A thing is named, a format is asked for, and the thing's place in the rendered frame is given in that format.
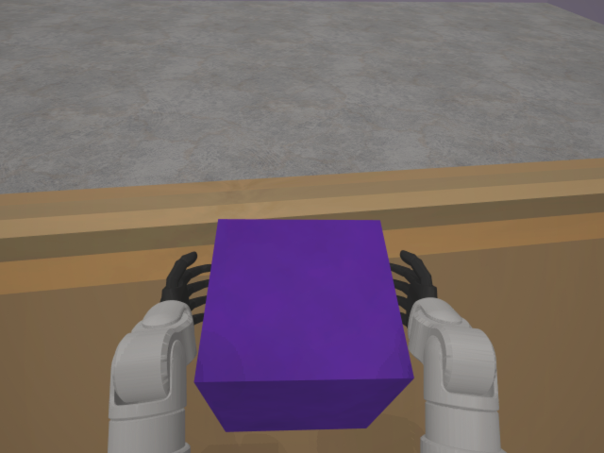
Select robot left hand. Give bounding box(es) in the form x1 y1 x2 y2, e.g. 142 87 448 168
160 252 211 325

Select robot right forearm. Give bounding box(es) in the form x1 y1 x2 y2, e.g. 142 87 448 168
408 297 507 453

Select robot right hand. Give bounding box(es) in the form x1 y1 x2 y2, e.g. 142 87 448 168
390 250 438 328

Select robot left forearm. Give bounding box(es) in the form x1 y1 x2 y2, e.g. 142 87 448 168
108 300 197 453

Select carton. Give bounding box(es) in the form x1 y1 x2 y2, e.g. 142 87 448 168
194 219 414 432

